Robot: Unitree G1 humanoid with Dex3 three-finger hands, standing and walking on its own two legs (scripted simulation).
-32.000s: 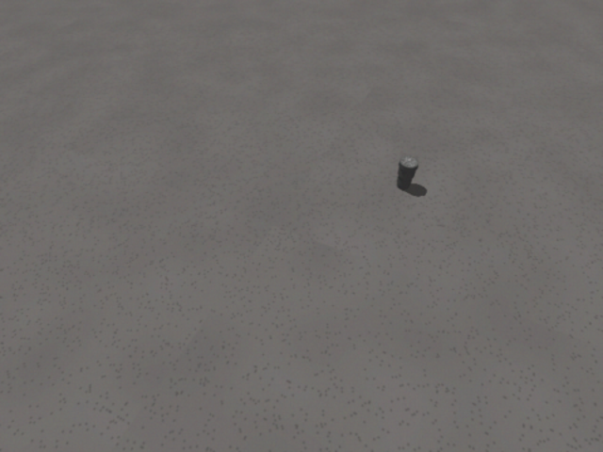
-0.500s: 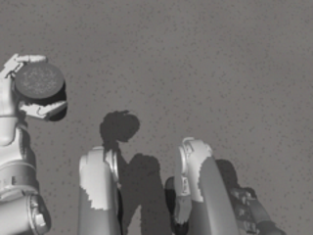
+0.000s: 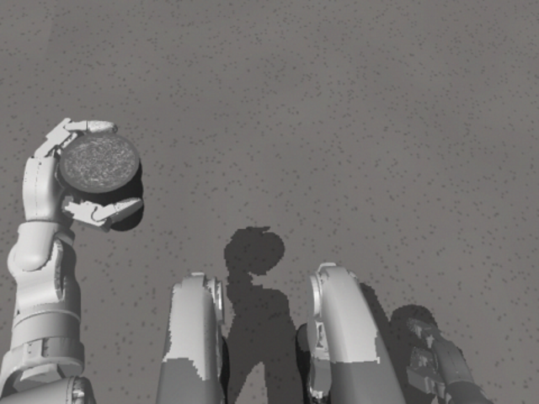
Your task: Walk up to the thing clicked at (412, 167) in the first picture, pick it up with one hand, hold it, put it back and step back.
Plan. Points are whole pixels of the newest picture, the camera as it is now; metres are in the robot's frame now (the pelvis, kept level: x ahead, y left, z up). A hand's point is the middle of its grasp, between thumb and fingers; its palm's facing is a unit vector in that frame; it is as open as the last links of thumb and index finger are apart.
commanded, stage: lift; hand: left
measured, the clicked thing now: (113, 191) +0.42 +0.22 -0.02
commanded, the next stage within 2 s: hold in 0.50 s
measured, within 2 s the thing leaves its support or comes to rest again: neither
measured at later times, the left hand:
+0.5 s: hand (28, 102) +0.40 +0.21 +0.19, palm faces +0.03 -1.00 -0.02, open 11.2 cm
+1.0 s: hand out of the picture +0.40 +0.20 +0.28, palm faces +0.00 -1.00 -0.01, open 11.3 cm
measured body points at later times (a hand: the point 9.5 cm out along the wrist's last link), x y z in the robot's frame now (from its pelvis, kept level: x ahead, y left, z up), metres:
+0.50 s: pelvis +0.04 +0.00 +0.15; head +0.15 +0.03 +0.59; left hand +0.39 +0.26 +0.20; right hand +0.20 -0.25 +0.05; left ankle +0.08 +0.11 -0.42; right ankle +0.09 -0.12 -0.42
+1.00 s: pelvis +0.06 +0.01 +0.23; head +0.13 +0.02 +0.67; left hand +0.39 +0.26 +0.28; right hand +0.20 -0.24 +0.13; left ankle +0.08 +0.11 -0.42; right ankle +0.09 -0.12 -0.42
